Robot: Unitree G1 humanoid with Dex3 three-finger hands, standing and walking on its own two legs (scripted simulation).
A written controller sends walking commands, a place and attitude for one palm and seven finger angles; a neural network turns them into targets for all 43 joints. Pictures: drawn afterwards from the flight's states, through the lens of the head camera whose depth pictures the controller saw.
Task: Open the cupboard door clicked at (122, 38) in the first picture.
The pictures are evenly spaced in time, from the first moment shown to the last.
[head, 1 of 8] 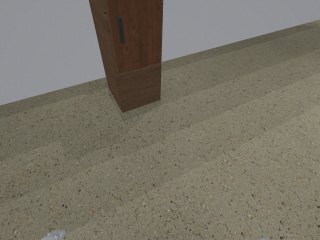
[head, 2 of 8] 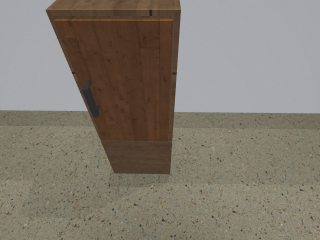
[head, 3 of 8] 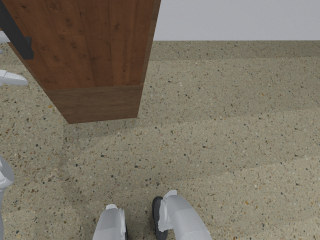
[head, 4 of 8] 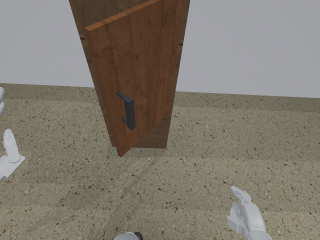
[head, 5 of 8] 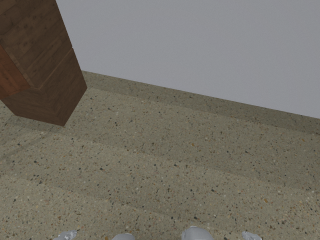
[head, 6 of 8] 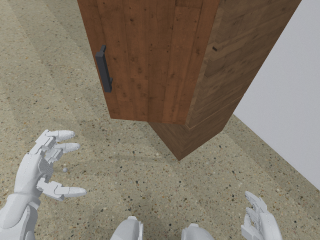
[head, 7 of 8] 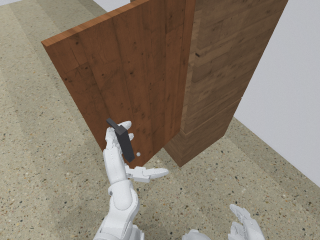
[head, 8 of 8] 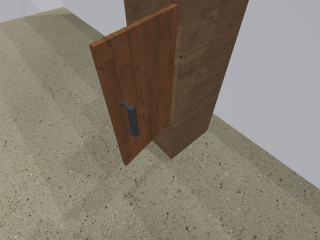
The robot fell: no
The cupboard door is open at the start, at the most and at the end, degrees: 0 101 100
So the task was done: yes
